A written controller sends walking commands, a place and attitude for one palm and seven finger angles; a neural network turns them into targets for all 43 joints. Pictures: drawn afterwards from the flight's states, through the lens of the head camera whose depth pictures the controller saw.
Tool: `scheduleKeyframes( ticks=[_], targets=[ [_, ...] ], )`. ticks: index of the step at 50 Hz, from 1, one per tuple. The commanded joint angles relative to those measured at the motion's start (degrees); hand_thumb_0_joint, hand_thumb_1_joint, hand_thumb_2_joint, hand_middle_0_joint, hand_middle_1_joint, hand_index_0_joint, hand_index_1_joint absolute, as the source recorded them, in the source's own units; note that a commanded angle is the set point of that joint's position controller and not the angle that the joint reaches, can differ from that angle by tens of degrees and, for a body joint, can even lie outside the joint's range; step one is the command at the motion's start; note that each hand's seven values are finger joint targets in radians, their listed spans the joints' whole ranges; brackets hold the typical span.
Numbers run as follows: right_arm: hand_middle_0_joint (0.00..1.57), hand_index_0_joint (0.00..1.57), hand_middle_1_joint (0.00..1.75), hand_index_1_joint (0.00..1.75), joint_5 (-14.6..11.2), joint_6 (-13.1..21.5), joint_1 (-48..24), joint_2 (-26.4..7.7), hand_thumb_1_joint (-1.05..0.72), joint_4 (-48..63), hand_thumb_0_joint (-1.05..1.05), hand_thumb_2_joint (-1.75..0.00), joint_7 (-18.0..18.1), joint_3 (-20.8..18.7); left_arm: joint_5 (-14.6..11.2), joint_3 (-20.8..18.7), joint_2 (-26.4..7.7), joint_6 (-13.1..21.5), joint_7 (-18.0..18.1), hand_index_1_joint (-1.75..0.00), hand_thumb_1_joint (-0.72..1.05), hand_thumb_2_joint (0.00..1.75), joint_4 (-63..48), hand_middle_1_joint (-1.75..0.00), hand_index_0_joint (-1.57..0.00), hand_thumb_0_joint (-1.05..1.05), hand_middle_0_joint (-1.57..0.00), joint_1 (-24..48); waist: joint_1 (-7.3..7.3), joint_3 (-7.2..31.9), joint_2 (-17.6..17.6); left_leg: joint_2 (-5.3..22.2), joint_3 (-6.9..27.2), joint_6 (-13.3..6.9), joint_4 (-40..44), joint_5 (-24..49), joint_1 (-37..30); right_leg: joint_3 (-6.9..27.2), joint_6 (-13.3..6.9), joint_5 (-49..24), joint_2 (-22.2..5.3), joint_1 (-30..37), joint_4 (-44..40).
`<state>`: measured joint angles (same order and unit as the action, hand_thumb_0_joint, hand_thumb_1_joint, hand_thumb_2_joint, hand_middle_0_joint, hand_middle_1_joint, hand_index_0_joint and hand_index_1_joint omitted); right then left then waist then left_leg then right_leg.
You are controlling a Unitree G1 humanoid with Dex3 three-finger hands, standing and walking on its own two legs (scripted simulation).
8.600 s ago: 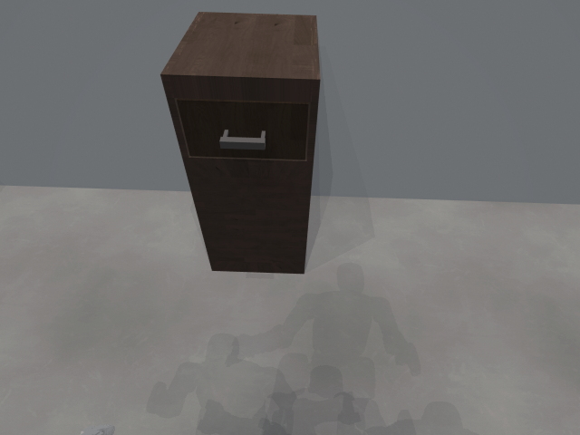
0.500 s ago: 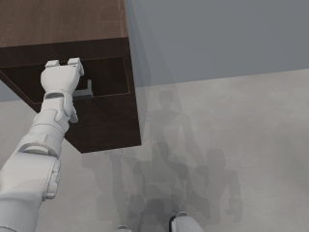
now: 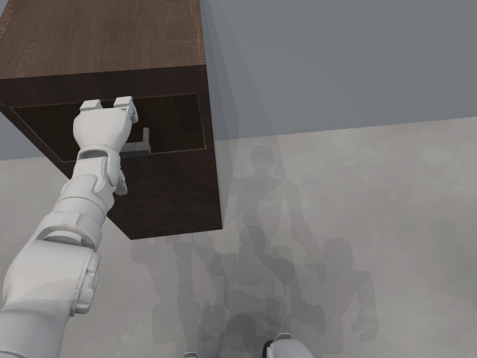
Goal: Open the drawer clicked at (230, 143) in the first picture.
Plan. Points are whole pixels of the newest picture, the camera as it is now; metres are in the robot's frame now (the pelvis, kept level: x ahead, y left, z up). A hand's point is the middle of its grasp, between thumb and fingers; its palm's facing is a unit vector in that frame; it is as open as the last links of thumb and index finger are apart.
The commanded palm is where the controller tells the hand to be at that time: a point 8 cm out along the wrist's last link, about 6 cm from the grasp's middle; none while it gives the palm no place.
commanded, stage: lower the fingers behind the handle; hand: left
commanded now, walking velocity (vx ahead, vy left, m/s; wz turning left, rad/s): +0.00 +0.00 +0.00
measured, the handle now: (121, 142) +0.54 +0.21 -0.04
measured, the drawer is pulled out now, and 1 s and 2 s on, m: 0.00 0.00 0.00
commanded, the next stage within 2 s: close the thumb around the handle in 1.64 s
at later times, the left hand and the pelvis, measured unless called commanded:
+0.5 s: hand (116, 156) +0.49 +0.21 -0.02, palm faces -0.06 -0.01 -1.00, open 13.8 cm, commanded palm +0.48 +0.20 +0.04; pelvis -0.01 +0.00 -0.02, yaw +0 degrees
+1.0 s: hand (120, 167) +0.49 +0.21 -0.05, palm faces -0.09 -0.04 -0.99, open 13.8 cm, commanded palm +0.48 +0.20 +0.00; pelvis -0.02 +0.01 -0.04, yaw +0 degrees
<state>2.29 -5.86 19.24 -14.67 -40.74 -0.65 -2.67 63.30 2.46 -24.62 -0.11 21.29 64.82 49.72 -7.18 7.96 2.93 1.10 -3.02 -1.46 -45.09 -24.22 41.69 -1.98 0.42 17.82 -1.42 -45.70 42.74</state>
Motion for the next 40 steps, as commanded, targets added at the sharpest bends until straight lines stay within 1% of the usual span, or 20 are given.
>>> scheduleKeyframes(
  ticks=[1, 2, 3, 5, 7, 11, 13, 15, 16, 17, 20, 21, 23, 24, 28, 30, 32, 35, 38, 40],
  targets=[
    [0.2, 0.2, 0.3, 0.3, -0.1, 0.7, 9.5, -9.3, -0.9, 2.7, 0.0, -0.9, 1.3, -3.8, -0.3, -2.9, -14.2, 1.6, 1.7, -1.2, -0.5, 0.3, -12.6, -1.2, -0.3, 0.0, -0.3, 25.4, -0.99, 27.0, 0.5, -2.0, 2.3, -0.7, 2.9, 28.9, -13.0, 0.2, -2.1, -21.9, 3.2, 18.1, -1.9],
    [0.2, 0.2, 0.3, 0.3, 0.0, 0.7, 9.3, -9.5, -0.9, 2.7, 0.0, -0.9, 1.3, -3.8, -0.6, -3.8, -15.2, 1.9, 1.6, -1.2, -0.5, 0.3, -12.4, -1.2, -0.3, 0.0, -0.3, 24.3, -0.62, 26.6, 0.9, -2.0, 2.0, -0.7, 2.8, 28.6, -12.7, 0.3, -2.1, -22.0, 3.2, 18.1, -2.0],
    [0.2, 0.2, 0.3, 0.3, -0.1, 0.6, 9.3, -9.5, -0.9, 2.4, 0.0, -0.9, 1.3, -3.7, -0.3, -3.6, -14.8, 1.8, 1.5, -1.2, -0.5, 0.3, -10.2, -1.2, -0.3, 0.0, -0.3, 22.8, -0.9, 24.8, -0.6, -2.0, 2.0, -0.7, 2.8, 27.7, -11.4, 0.1, -2.1, -21.5, 3.3, 17.5, -1.9],
    [0.2, 0.2, 0.3, 0.3, -0.1, 0.9, 9.4, -9.4, -0.9, 2.3, 0.0, -0.9, 1.3, -3.7, -0.5, -2.2, -12.5, 2.1, 1.3, -1.2, -0.5, 0.3, -8.9, -1.2, -0.3, 0.0, -0.3, 21.9, -1.1, 23.4, -1.3, -2.1, 1.8, -0.7, 2.7, 26.9, -10.1, 0.1, -2.2, -21.4, 3.3, 16.9, -2.0],
    [0.2, 0.2, 0.3, 0.3, -0.3, 1.0, 9.5, -9.7, -0.9, 2.2, 0.0, -0.9, 1.3, -3.7, -0.4, -2.6, -13.7, 2.5, 1.2, -1.2, -0.5, 0.3, -8.6, -1.2, -0.3, 0.0, -0.3, 21.9, -1.38, 22.6, -2.1, -2.2, 1.5, -0.9, 2.5, 24.1, -8.4, 0.3, -2.0, -20.0, 3.2, 16.3, -1.9],
    [0.2, 0.2, 0.3, 0.3, 0.2, 1.4, 10.2, -9.4, -0.9, 2.0, 0.0, -0.9, 1.3, -4.2, 0.3, -2.3, -13.1, 4.6, 2.1, -1.2, -0.5, 0.3, -12.1, -1.2, -0.3, 0.0, -0.3, 25.2, -1.6, 26.0, 1.8, -2.0, 2.4, -0.6, 0.8, 26.5, -10.3, 0.3, -2.3, -19.8, 3.2, 13.9, -0.2],
    [0.2, 0.2, 0.3, 0.3, 0.5, 1.5, 10.1, -9.5, -0.9, 1.4, 0.0, -0.9, 1.1, -4.3, 0.4, -2.9, -13.3, 4.7, 3.0, -1.2, -0.5, 0.3, -10.9, -1.2, -0.3, 0.0, -0.3, 24.7, -2.0, 25.4, 0.9, -1.8, 2.6, -0.5, -0.1, 26.0, -9.5, 0.1, -2.2, -18.8, 3.3, 11.9, 0.4],
    [0.2, 0.2, 0.3, 0.3, 0.6, 1.6, 10.1, -9.8, -0.9, 0.9, 0.0, -0.9, 1.0, -4.1, 0.4, -4.3, -15.3, 4.6, 4.0, -1.2, -0.5, 0.3, -10.6, -1.2, -0.3, 0.0, -0.3, 26.4, -2.16, 25.8, 0.0, -2.1, 2.6, -0.7, -0.8, 24.3, -7.1, 0.3, -2.3, -18.3, 3.3, 12.1, 1.1],
    [0.2, 0.2, 0.3, 0.3, 0.7, 1.7, 10.3, -9.9, -0.9, 0.9, 0.0, -0.9, 1.0, -4.0, 0.8, -4.6, -16.2, 4.4, 4.6, -1.2, -0.5, 0.3, -10.4, -1.2, -0.3, 0.0, -0.3, 26.9, -2.32, 26.5, 0.9, -2.2, 2.6, -0.8, -1.1, 23.6, -6.6, 0.3, -2.2, -18.0, 3.2, 11.8, 1.4],
    [0.2, 0.2, 0.3, 0.3, 0.7, 1.6, 10.0, -10.0, -0.9, 0.9, 0.0, -0.9, 0.9, -3.8, 0.9, -5.2, -17.1, 3.8, 5.0, -1.2, -0.5, 0.3, -9.5, -1.2, -0.3, 0.0, -0.3, 26.4, -1.84, 26.3, 1.3, -2.4, 2.5, -0.8, -1.3, 23.1, -5.6, 0.3, -2.3, -17.7, 3.2, 11.8, 1.8],
    [0.2, 0.2, 0.3, 0.3, 1.0, 1.7, 9.9, -9.9, -0.9, 0.9, 0.0, -0.9, 0.6, -4.0, 1.1, -4.4, -15.9, 2.6, 5.6, -1.2, -0.5, 0.3, -9.4, -1.2, -0.3, 0.0, -0.3, 27.4, -2.31, 28.7, 2.9, -2.2, 2.6, -0.6, -2.6, 25.4, -6.9, 0.1, -2.3, -18.5, 3.4, 10.4, 2.8],
    [0.2, 0.2, 0.3, 0.3, 0.9, 1.7, 10.6, -10.1, -0.9, 0.6, 0.0, -0.9, 0.5, -3.9, 1.1, -5.0, -17.2, 2.2, 5.6, -1.2, -0.5, 0.3, -9.3, -1.2, -0.3, 0.0, -0.3, 27.8, -2.34, 29.1, 3.6, -2.1, 2.7, -0.5, -2.9, 26.1, -6.9, 0.1, -2.2, -19.1, 3.3, 10.5, 3.2],
    [0.2, 0.2, 0.3, 0.3, 0.8, 1.5, 10.7, -10.2, -0.9, 0.6, 0.0, -0.9, 0.5, -3.8, 1.0, -3.9, -15.8, 1.3, 5.0, -1.2, -0.5, 0.3, -7.3, -1.2, -0.3, 0.0, -0.3, 26.8, -2.68, 28.5, 2.4, -1.9, 3.2, -0.4, -3.1, 25.9, -6.8, -0.4, -2.2, -18.0, 3.5, 9.2, 3.4],
    [0.2, 0.2, 0.3, 0.3, 0.8, 1.6, 10.9, -10.1, -0.9, 0.7, 0.0, -0.9, 0.6, -4.0, 0.7, -2.5, -14.1, 1.2, 4.6, -1.2, -0.5, 0.3, -7.5, -1.2, -0.3, 0.0, -0.3, 27.7, -3.36, 28.6, 2.6, -1.8, 3.2, -0.5, -3.3, 25.5, -7.1, -0.3, -2.1, -17.8, 3.5, 8.7, 3.2],
    [0.2, 0.2, 0.3, 0.3, 0.8, 1.7, 11.3, -10.3, -0.9, 0.6, 0.0, -0.9, 0.8, -3.7, 0.5, -3.4, -15.5, 2.1, 3.1, -1.2, -0.5, 0.3, -7.5, -1.2, -0.3, 0.0, -0.3, 26.8, -2.9, 28.9, 2.7, -1.7, 3.5, -0.5, -4.0, 25.2, -6.6, -0.3, -2.2, -17.0, 3.5, 7.7, 3.9],
    [0.2, 0.2, 0.3, 0.3, 0.9, 1.8, 11.4, -10.3, -0.9, 0.3, 0.0, -0.9, 0.9, -3.6, 0.5, -3.1, -14.9, 2.9, 3.0, -1.2, -0.5, 0.3, -7.2, -1.2, -0.3, 0.0, -0.3, 28.0, -3.76, 27.6, 2.0, -1.4, 3.9, -0.6, -4.5, 24.8, -5.8, -0.5, -2.2, -16.1, 3.6, 5.8, 4.3],
    [0.2, 0.2, 0.3, 0.3, 1.1, 1.9, 11.6, -10.4, -0.9, 0.4, 0.0, -0.9, 0.9, -3.7, 0.9, -4.0, -15.8, 3.5, 3.5, -1.2, -0.5, 0.3, -7.6, -1.2, -0.3, 0.0, -0.3, 26.7, -2.86, 28.8, 3.6, -1.4, 3.9, -0.4, -5.1, 25.1, -5.6, -0.4, -2.3, -15.9, 3.5, 5.3, 5.1],
    [0.2, 0.2, 0.3, 0.3, 1.4, 1.8, 11.4, -10.4, -0.9, 0.2, 0.0, -0.9, 0.6, -3.4, 1.0, -5.2, -16.9, 3.4, 4.5, -1.2, -0.5, 0.3, -6.8, -1.2, -0.3, 0.0, -0.3, 26.3, -2.91, 28.3, 2.0, -1.4, 4.0, -0.5, -6.0, 24.6, -3.4, -0.6, -2.3, -15.8, 3.5, 4.8, 6.1],
    [0.2, 0.2, 0.3, 0.3, 1.4, 1.7, 11.5, -10.6, -0.9, 0.2, 0.0, -0.9, 0.3, -3.4, 1.4, -5.6, -17.7, 2.4, 5.5, -1.2, -0.5, 0.3, -6.3, -1.2, -0.3, 0.0, -0.3, 25.6, -2.54, 29.2, 2.5, -1.5, 3.7, -0.5, -6.5, 24.2, -2.2, -0.6, -2.3, -15.9, 3.5, 5.0, 6.8],
    [0.2, 0.2, 0.3, 0.3, 1.3, 1.7, 11.4, -10.4, -0.9, 0.1, 0.0, -0.9, 0.1, -3.4, 1.4, -4.1, -15.3, 1.4, 5.5, -1.2, -0.5, 0.3, -5.1, -1.2, -0.3, 0.0, -0.3, 25.8, -3.44, 28.2, 1.9, -1.3, 3.9, -0.4, -6.8, 24.3, -2.0, -0.8, -2.2, -15.7, 3.6, 4.0, 6.9]
  ],
)
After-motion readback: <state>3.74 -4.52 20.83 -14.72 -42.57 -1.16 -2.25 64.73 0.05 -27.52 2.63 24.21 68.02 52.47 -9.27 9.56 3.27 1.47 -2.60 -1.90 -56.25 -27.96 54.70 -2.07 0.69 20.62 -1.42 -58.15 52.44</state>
